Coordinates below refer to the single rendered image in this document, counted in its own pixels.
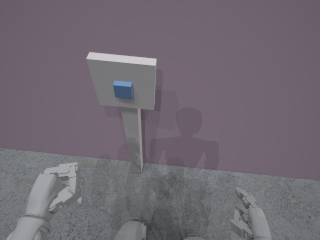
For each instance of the button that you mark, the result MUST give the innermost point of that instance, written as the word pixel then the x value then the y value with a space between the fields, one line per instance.
pixel 123 89

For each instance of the robot right hand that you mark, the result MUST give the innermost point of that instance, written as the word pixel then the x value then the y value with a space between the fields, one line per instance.
pixel 254 224

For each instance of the robot left thigh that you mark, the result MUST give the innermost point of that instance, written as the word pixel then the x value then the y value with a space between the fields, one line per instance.
pixel 132 230

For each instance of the left robot shin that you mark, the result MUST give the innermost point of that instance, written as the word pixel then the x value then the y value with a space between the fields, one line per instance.
pixel 135 219

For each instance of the panel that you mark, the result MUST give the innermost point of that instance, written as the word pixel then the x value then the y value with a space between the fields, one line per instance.
pixel 141 71

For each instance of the robot left hand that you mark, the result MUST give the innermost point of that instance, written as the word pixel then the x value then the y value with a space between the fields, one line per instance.
pixel 42 201

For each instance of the robot left forearm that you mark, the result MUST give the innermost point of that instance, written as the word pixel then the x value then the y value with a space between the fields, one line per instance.
pixel 31 228

